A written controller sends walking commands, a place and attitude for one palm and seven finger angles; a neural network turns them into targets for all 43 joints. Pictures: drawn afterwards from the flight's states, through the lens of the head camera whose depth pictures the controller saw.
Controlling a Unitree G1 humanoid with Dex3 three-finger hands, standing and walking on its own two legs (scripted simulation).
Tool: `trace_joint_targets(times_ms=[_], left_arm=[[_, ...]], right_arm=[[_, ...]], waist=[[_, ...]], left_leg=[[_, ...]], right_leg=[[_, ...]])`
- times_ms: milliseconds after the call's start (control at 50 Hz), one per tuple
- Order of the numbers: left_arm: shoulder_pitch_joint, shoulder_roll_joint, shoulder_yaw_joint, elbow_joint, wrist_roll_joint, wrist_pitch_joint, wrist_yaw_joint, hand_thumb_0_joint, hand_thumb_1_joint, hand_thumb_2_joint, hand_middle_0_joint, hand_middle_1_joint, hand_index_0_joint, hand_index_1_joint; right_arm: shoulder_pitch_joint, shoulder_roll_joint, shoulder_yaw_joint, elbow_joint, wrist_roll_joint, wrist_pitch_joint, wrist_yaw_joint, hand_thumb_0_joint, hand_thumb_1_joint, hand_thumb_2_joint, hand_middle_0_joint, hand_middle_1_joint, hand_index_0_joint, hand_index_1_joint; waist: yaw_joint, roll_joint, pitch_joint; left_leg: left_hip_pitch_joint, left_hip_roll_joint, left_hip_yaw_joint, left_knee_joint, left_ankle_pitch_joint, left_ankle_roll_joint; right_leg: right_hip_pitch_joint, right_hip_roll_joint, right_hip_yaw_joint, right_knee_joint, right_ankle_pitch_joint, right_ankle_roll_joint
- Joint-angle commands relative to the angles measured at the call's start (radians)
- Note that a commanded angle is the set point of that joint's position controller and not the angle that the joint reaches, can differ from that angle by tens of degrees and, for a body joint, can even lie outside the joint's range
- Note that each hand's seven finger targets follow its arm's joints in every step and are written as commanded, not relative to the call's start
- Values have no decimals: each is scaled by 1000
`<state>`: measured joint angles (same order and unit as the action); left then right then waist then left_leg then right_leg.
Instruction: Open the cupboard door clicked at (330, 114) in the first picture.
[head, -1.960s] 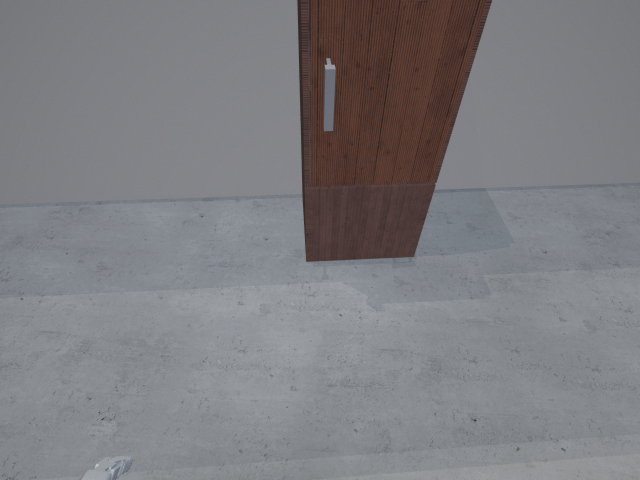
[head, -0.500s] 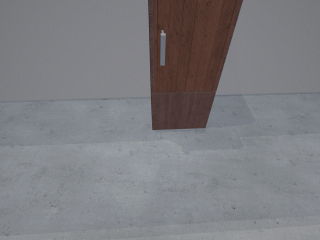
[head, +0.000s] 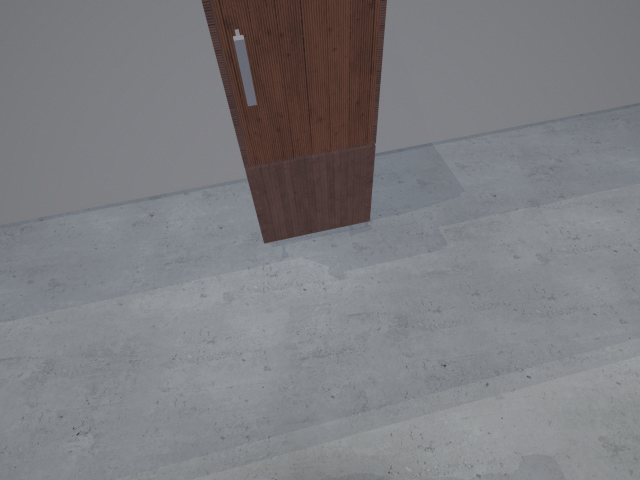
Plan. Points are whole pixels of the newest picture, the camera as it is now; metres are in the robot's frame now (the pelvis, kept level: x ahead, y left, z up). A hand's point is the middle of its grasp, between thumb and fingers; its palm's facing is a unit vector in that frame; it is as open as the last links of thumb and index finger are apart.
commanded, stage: walk to a spot facing it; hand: left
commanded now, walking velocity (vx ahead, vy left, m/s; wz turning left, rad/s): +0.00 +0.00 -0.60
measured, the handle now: (244, 68) +1.00 +0.29 +0.00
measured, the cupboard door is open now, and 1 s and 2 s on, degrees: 0 0 0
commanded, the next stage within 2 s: turn to face it in 1.20 s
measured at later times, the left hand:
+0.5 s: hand out of the picture +0.07 +0.22 -0.14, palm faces -0.14 -0.96 -0.23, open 7.4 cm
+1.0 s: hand (318, 362) +0.32 +0.05 -0.17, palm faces -0.61 -0.78 -0.11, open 7.4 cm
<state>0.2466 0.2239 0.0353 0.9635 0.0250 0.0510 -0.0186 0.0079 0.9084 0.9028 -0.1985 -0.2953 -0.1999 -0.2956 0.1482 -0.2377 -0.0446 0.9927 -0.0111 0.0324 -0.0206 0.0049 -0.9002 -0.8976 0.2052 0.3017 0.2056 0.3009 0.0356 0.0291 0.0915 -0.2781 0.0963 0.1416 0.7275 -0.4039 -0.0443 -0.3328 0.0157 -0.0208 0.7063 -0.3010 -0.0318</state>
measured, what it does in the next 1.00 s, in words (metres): walks ahead, turning right: left foot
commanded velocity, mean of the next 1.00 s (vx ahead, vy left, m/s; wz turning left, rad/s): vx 0.25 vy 0.00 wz -0.60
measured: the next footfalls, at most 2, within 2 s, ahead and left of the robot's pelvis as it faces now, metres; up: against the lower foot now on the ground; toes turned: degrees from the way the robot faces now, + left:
left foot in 0.52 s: +0.04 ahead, +0.13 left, +0.00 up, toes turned -16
right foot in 1.04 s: +0.22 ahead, -0.18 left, +0.00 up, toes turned -43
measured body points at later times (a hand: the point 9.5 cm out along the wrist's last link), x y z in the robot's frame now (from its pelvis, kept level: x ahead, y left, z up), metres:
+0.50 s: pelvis +0.00 +0.02 +0.02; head +0.02 +0.03 +0.47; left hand +0.08 +0.27 -0.12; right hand +0.04 -0.26 -0.10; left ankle -0.01 +0.15 -0.70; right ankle +0.02 -0.08 -0.72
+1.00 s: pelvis +0.13 -0.02 +0.00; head +0.19 -0.04 +0.45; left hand +0.36 +0.09 -0.16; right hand -0.10 -0.12 -0.12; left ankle +0.00 +0.14 -0.71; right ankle +0.18 -0.17 -0.70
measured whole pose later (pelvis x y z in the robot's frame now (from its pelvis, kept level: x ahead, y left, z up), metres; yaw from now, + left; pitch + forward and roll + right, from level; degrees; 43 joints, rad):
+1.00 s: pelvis +0.13 -0.02 +0.00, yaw -34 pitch +0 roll -2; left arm 0.09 0.20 0.06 0.93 0.03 0.03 -0.06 0.01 0.91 0.90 -0.19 -0.29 -0.19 -0.29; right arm 0.54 -0.12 -0.01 1.09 -0.02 -0.06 -0.04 0.01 -0.90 -0.90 0.20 0.30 0.20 0.30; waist -0.05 -0.03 0.12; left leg 0.14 0.09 0.32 0.43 -0.51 -0.03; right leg -0.56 0.00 -0.17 0.73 -0.22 -0.04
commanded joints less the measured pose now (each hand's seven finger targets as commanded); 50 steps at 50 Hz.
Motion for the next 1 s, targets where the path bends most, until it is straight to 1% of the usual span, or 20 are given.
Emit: trace_joint_targets(times_ms=[0, 80, 120, 160, 220, 320, 420, 460, 480, 500, 520, 540, 560, 600, 640, 760, 880, 920, 960, 980], left_arm=[[95, 245, 71, -70, -4, -32, 39, 0, 900, 900, -200, -300, -200, -300], [24, 178, 59, -102, -9, -41, 35, 0, 900, 900, -200, -300, -200, -300], [49, 179, 62, -96, -9, -44, 34, 0, 900, 900, -200, -300, -200, -300], [70, 175, 67, -94, -10, -42, 34, 0, 900, 900, -200, -300, -200, -300], [88, 169, 71, -88, -7, -44, 29, 0, 900, 900, -200, -300, -200, -300], [107, 176, 76, -82, 2, -55, 21, 0, 900, 900, -200, -300, -200, -300], [51, 200, 81, -107, 6, -50, 17, 0, 900, 900, -200, -300, -200, -300], [-17, 198, 82, -126, -1, -44, 12, 0, 900, 900, -200, -300, -200, -300], [-33, 156, 75, -140, -6, -45, 7, 0, 900, 900, -200, -300, -200, -300], [-32, 86, 64, -157, -16, -47, -6, 0, 900, 900, -200, -300, -200, -300], [-87, 109, 72, -188, -10, -58, -10, 0, 900, 900, -200, -300, -200, -300], [-101, 134, 87, -199, 2, -61, -21, 0, 900, 900, -200, -300, -200, -300], [-78, 139, 93, -161, 16, -51, -28, 0, 900, 900, -200, -300, -200, -300], [-37, 96, 84, -126, 18, -39, -43, 0, 900, 900, -200, -300, -200, -300], [-19, 62, 75, -109, 18, -34, -44, 0, 900, 900, -200, -300, -200, -300], [-119, 26, 50, -122, 10, -23, -42, 0, 900, 900, -200, -300, -200, -300], [-285, -5, 23, -153, 3, -41, -51, 0, 900, 900, -200, -300, -200, -300], [-232, 14, 26, -130, 4, -51, -43, 0, 900, 900, -200, -300, -200, -300], [-59, 59, 46, -84, 7, -66, -34, 0, 900, 900, -200, -300, -200, -300], [81, 101, 62, -42, 10, -80, -29, 0, 900, 900, -200, -300, -200, -300]], right_arm=[[-45, -119, -37, -128, 3, -4, -5, 0, -900, -900, 200, 300, 200, 300], [-26, -101, -38, -99, -6, -5, 2, 0, -900, -900, 200, 300, 200, 300], [-14, -94, -39, -93, -6, -4, 1, 0, -900, -900, 200, 300, 200, 300], [-20, -91, -38, -101, -7, -1, -3, 0, -900, -900, 200, 300, 200, 300], [-11, -96, -37, -112, -14, -4, 0, 0, -900, -900, 200, 300, 200, 300], [-58, -100, -37, -146, -14, -27, 10, 0, -900, -900, 200, 300, 200, 300], [30, -81, -33, -144, 1, -53, 10, 0, -900, -900, 200, 300, 200, 300], [166, -91, -38, -103, 5, -64, 0, 0, -900, -900, 200, 300, 200, 300], [239, -136, -47, -82, 5, -73, -14, 0, -900, -900, 200, 300, 200, 300], [273, -232, -66, -82, -7, -76, -22, 0, -900, -900, 200, 300, 200, 300], [225, -263, -67, -111, 3, -74, -20, 0, -900, -900, 200, 300, 200, 300], [172, -231, -52, -137, -7, -79, -17, 0, -900, -900, 200, 300, 200, 300], [127, -165, -35, -131, -9, -86, -10, 0, -900, -900, 200, 300, 200, 300], [121, -129, -19, -123, -9, -99, -13, 0, -900, -900, 200, 300, 200, 300], [184, -95, -3, -96, -7, -112, -18, 0, -900, -900, 200, 300, 200, 300], [353, -60, 14, -16, -4, -125, -28, 0, -900, -900, 200, 300, 200, 300], [441, -66, 7, 41, -17, -119, -31, 0, -900, -900, 200, 300, 200, 300], [446, -95, -5, 50, -15, -114, -28, 0, -900, -900, 200, 300, 200, 300], [392, -133, -19, 36, -4, -115, -26, 0, -900, -900, 200, 300, 200, 300], [357, -142, -20, 19, 3, -114, -19, 0, -900, -900, 200, 300, 200, 300]], waist=[[15, -271, -85], [-17, -118, -92], [-9, -117, -142], [0, -123, -153], [3, -136, -165], [31, -169, -124], [4, -194, -143], [-66, -182, -169], [-104, -75, -187], [-128, 227, -162], [-115, 245, -74], [-84, 127, 0], [-44, 63, 31], [-19, 52, 59], [-17, 87, 58], [-51, 104, 84], [-95, 111, 91], [-72, 118, 15], [16, 136, -101], [89, 134, -188]], left_leg=[[-274, -32, -174, 423, -98, 9], [-263, -23, -174, 427, 62, -13], [-262, -32, -168, 392, 80, -22], [-277, -42, -175, 381, 80, -27], [-297, -39, -174, 345, 77, -31], [-272, -48, -159, 175, -2, -23], [-18, -107, -135, -114, -41, 19], [258, -123, -122, -324, 72, 46], [468, -33, -186, -420, 48, 68], [546, 237, -507, -565, -226, 122], [384, 415, -640, -617, -336, 183], [252, 406, -620, -640, -316, 228], [185, 315, -497, -632, -241, 174], [133, 212, -301, -609, -69, 121], [160, 161, -200, -576, 125, 81], [288, 174, -72, -496, 612, 75], [404, 188, 58, -427, 916, 115], [413, 202, 94, -293, 1207, 116], [374, 214, 124, -83, 1292, 98], [249, 203, 128, 127, 1147, 68]], right_leg=[[117, -320, 489, -437, 309, -136], [100, -221, 408, -409, 228, -119], [161, -196, 388, -394, 246, -104], [185, -189, 418, -402, 222, -97], [217, -175, 468, -455, -31, -98], [180, -172, 558, -511, -250, -149], [46, -130, 563, -492, -210, -147], [-117, -55, 491, -427, -233, -82], [-282, 10, 406, -305, -244, -31], [-490, 126, 234, -20, -282, 14], [-531, 27, 125, 158, -216, 40], [-494, -15, 121, 267, -151, 55], [-464, -19, 118, 334, -47, 61], [-434, -32, 77, 444, 65, 67], [-446, -29, 57, 514, 125, 69], [-543, -65, -13, 503, 166, 70], [-428, -40, -156, 113, 107, 24], [-249, 29, -208, 20, 45, -14], [-12, 51, -194, -64, 63, -50], [247, 42, -169, -153, 119, -75]])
